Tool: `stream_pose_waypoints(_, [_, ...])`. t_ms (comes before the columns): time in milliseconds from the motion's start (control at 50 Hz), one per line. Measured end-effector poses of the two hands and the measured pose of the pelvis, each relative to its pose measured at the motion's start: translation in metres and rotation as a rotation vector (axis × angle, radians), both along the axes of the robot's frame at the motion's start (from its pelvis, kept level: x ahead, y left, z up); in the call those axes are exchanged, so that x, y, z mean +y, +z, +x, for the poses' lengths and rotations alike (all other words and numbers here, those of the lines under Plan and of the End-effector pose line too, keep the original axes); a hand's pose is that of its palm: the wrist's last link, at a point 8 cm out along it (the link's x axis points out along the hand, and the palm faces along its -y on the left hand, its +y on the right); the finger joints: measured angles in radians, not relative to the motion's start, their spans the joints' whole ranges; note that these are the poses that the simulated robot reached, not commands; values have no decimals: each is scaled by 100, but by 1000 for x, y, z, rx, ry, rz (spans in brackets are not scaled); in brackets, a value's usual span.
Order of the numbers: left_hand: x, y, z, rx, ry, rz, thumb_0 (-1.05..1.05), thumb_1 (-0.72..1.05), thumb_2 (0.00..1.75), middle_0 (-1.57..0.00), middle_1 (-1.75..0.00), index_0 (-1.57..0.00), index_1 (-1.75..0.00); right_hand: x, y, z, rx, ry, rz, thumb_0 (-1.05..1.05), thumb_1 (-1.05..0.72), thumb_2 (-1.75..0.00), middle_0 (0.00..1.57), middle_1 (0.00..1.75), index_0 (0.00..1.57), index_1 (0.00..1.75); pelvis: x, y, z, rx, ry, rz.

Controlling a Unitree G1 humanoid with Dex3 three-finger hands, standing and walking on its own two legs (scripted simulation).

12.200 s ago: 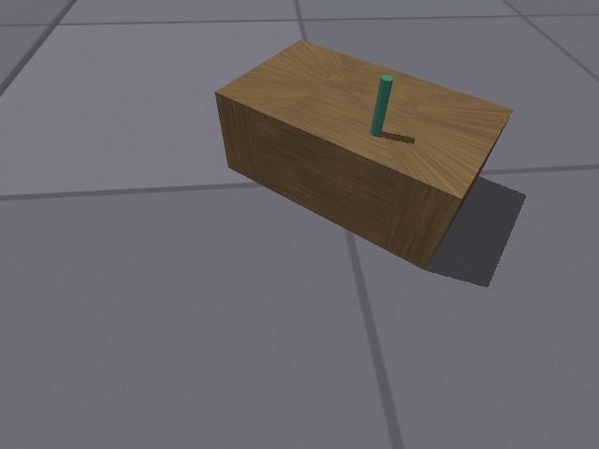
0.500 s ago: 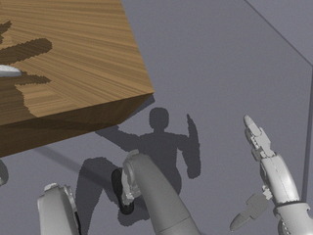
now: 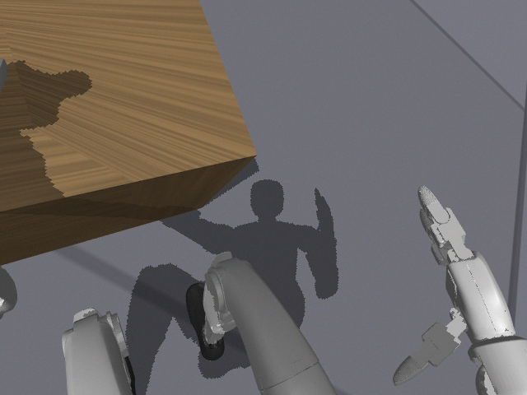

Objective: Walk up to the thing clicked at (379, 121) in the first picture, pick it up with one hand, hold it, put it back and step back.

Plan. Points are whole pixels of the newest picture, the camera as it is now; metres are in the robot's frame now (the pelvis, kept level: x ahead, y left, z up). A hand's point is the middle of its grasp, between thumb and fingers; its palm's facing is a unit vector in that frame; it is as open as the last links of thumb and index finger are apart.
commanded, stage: settle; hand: left
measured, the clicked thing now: out of the picture +0.57 +0.19 -0.03
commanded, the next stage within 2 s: lift in 0.90 s
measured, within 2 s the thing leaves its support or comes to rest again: leaves its support in 0.10 s
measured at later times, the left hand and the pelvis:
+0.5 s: hand out of the picture +0.58 +0.18 +0.02, palm faces +0.15 -0.99 -0.01, open 5.1 cm; pelvis +0.01 +0.00 +0.04, yaw +0 degrees
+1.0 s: hand out of the picture +0.59 +0.18 +0.05, palm faces +0.15 -0.99 -0.01, open 5.1 cm; pelvis +0.02 +0.00 +0.06, yaw +1 degrees
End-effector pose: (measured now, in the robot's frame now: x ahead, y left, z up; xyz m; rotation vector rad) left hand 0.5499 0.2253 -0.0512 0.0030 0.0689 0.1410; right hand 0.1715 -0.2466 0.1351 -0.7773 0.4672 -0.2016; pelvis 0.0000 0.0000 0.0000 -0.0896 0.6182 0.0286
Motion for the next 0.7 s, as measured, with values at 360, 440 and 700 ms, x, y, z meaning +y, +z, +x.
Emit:
stream_pose_waypoints(360, [1,56,4,23,2,7,-4,4,132,-105,-112,-113,-114,-5,-5,-4,23,-72,102,-1,53,-5,7,6,6,5,3,28,8,-38,1,0])
stream_pose_waypoints(440, [2,66,5,20,8,5,-4,5,130,-104,-113,-112,-115,-5,-6,-2,20,-75,126,-1,53,-5,7,6,6,5,3,34,9,-44,1,5])
stream_pose_waypoints(700, [3,78,4,10,12,-4,-4,5,130,-104,-113,-112,-115,-4,-5,2,40,-69,145,-1,53,-5,7,6,6,5,1,44,13,-54,4,13])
